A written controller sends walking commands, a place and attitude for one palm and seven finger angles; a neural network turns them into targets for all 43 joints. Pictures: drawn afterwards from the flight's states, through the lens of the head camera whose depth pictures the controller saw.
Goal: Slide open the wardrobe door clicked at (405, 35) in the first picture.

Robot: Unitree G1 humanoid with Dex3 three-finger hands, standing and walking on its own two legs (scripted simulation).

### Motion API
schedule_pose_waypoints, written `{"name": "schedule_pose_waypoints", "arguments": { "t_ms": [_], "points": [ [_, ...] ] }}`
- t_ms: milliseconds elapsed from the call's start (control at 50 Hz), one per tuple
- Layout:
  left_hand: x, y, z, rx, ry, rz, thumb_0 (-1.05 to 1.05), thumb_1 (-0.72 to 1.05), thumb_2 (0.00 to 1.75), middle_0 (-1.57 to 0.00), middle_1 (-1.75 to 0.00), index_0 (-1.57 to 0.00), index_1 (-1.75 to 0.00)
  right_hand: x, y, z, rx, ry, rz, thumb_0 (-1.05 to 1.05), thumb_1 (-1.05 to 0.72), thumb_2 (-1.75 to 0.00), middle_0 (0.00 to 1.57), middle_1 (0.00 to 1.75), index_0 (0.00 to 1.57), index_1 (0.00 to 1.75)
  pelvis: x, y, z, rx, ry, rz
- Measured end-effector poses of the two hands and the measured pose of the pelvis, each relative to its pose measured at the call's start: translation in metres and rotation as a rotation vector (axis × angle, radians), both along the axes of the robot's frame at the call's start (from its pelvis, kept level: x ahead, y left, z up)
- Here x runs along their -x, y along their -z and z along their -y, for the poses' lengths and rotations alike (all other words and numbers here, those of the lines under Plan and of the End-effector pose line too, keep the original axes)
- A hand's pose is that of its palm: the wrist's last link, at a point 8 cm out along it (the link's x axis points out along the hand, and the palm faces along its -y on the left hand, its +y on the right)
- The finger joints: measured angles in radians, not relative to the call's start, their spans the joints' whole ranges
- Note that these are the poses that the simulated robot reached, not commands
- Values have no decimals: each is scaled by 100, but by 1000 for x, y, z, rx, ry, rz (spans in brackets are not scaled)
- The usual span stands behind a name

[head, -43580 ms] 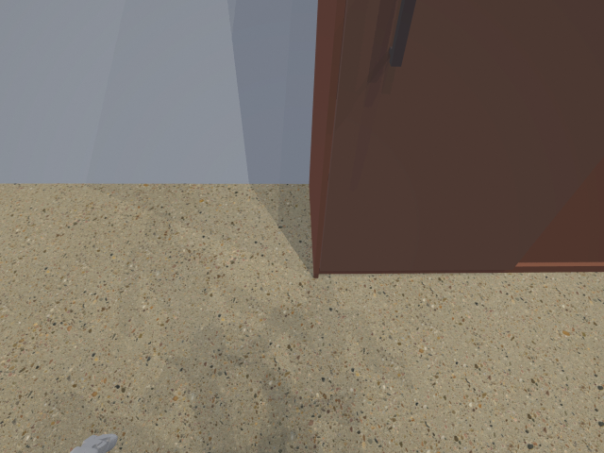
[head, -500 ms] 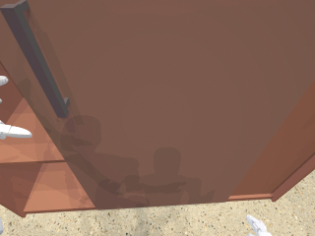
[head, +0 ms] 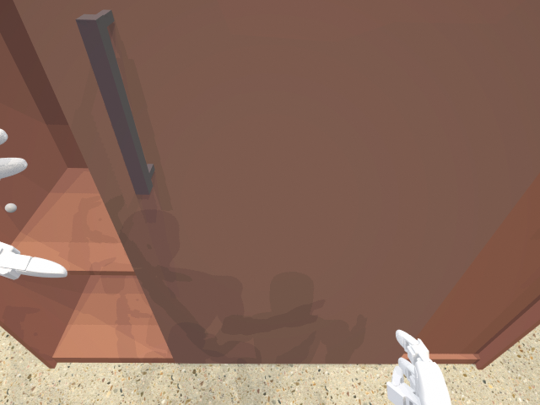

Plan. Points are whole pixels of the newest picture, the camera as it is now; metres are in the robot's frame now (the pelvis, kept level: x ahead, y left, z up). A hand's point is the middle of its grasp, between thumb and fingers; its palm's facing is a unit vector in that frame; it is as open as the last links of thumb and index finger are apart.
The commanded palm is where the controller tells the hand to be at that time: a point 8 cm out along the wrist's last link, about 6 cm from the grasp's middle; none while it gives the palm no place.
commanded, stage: draw the hand back to the body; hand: left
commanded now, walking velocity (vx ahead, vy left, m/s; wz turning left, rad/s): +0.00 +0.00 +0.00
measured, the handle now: (127, 113) +0.39 +0.27 +0.25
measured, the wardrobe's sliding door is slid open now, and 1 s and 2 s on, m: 0.43 0.43 0.43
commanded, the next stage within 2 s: step back with the hand held close in 1.66 s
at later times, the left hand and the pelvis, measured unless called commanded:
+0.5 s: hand (29, 238) +0.19 +0.29 +0.22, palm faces +0.23 -0.97 -0.07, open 14.7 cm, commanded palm +0.15 +0.33 +0.21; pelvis +0.00 +0.00 +0.00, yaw +0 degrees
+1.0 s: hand (63, 254) +0.20 +0.27 +0.18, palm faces +0.50 -0.79 -0.36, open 11.6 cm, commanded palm +0.15 +0.30 +0.19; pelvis +0.01 +0.00 +0.01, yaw -1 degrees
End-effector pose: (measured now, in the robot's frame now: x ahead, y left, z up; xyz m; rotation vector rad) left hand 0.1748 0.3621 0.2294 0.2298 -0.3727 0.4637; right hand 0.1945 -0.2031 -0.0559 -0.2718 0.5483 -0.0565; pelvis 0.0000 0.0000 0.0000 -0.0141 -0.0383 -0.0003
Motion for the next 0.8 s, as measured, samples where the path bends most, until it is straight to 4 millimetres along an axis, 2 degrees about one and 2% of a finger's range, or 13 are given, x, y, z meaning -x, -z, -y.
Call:
{"name": "schedule_pose_waypoints", "arguments": {
  "t_ms": [100, 200, 300, 400, 480, 540, 600, 700, 800],
  "points": [
    [15, -1, -2, 2, -13, 19, -1, -55, 19, -25, -116, -25, -115, 2, 1, -2, 9, -12, -2, 1, -91, -89, 20, 31, 21, 30, 2, 0, -1, 3, -8, 9],
    [9, 13, -3, 111, 70, -116, -1, -55, 19, -25, -115, -25, -115, 3, 1, -2, 6, 0, 2, 2, -91, -89, 20, 31, 21, 30, 4, -1, -2, 4, -20, 25],
    [-4, 22, 14, 153, 219, -266, -2, -55, 19, -25, -115, -25, -115, -1, -8, -4, -20, -3, 62, 2, -91, -89, 20, 31, 21, 30, 4, -3, -3, 3, -20, 42],
    [-1, 11, 27, 126, 291, -275, -2, -55, 19, -25, -115, -25, -115, -5, -19, -3, -58, -12, 126, 2, -91, -90, 20, 31, 21, 30, 3, -4, -1, 2, -8, 42],
    [11, 10, 23, 153, 249, -250, -2, -55, 20, -25, -115, -25, -115, -6, -21, 1, -73, -16, 139, 2, -91, -90, 20, 31, 21, 30, 3, -4, 2, 2, -7, 39],
    [18, 20, 21, 180, 207, -273, -1, -54, 20, -25, -115, -25, -115, -5, -20, 5, -69, -20, 132, 2, -91, -90, 20, 31, 21, 30, 5, -3, 4, 2, -12, 41],
    [24, 29, 28, 185, 201, -290, -1, -51, 21, -25, -113, -25, -113, -3, -17, 9, -57, -24, 126, 2, -91, -90, 20, 31, 21, 30, 6, -3, 6, 2, -18, 45],
    [30, 24, 33, -31, -45, -218, -1, -41, 26, -25, -107, -25, -107, 4, -10, 14, -15, -50, 84, 2, -91, -90, 20, 31, 21, 30, 10, -3, 9, 12, -19, 44],
    [33, 26, 40, -112, -126, -163, -1, -26, 33, -24, -99, -24, -98, 18, 4, 20, -5, -19, -7, 1, -91, -90, 20, 31, 21, 30, 6, -5, 9, 5, -6, 41]
  ]
}}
